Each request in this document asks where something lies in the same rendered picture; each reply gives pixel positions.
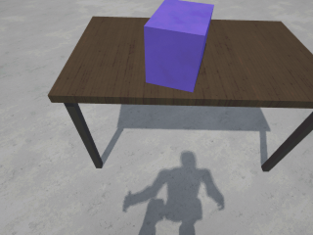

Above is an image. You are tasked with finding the carton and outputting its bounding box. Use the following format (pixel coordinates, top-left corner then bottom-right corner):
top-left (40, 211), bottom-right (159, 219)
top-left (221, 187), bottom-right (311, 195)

top-left (144, 0), bottom-right (214, 92)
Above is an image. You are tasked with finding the table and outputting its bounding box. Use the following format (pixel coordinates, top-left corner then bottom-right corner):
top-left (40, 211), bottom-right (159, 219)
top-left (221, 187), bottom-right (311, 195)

top-left (47, 16), bottom-right (313, 172)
